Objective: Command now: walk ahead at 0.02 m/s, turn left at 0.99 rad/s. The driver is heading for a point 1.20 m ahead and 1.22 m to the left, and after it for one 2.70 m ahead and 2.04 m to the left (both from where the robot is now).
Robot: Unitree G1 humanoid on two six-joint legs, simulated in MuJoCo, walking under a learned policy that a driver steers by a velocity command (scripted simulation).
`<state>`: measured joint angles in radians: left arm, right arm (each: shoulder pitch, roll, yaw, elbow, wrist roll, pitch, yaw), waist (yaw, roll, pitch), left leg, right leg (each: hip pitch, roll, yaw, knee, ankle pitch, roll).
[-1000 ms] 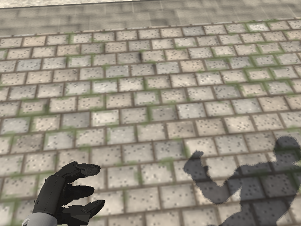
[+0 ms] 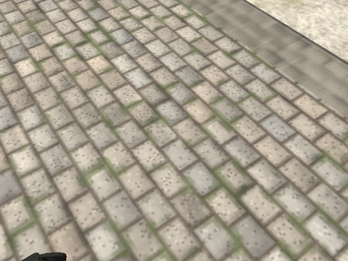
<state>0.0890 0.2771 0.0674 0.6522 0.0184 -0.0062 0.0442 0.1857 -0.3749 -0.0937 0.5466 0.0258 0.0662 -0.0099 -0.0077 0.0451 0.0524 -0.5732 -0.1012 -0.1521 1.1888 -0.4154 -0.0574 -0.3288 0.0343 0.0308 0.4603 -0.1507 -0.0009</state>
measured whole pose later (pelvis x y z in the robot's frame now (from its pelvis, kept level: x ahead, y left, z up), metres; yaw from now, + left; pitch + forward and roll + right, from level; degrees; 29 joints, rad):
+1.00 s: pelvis +0.13 +0.07 +0.01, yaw +25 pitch +4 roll +0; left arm 0.51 0.26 0.05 0.86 0.02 -0.07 -0.02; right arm 0.18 -0.31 -0.05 0.66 -0.05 -0.02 0.07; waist 0.06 0.06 -0.05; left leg -0.68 0.03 0.00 1.01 -0.17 0.02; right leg 0.00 0.01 -0.02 0.27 -0.33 -0.03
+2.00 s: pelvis +0.85 +0.53 -0.01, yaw +55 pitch +1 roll -2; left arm 0.50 0.30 0.05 0.94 0.03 -0.11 0.00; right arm -0.04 -0.32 -0.03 0.64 -0.03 0.00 0.09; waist 0.07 0.03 0.04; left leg -0.77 0.06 0.12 0.84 0.01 0.15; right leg 0.21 -0.01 -0.33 0.20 -0.41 0.06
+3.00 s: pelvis +1.13 +1.39 -0.01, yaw +78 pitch +2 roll +0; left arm 0.45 0.30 0.06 0.85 0.00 -0.05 -0.03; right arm 0.10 -0.25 0.01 0.68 -0.06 -0.08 0.00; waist 0.08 -0.02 -0.01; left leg -0.38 0.02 0.04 0.60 -0.26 0.01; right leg -0.33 -0.01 0.05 1.18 -0.34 -0.09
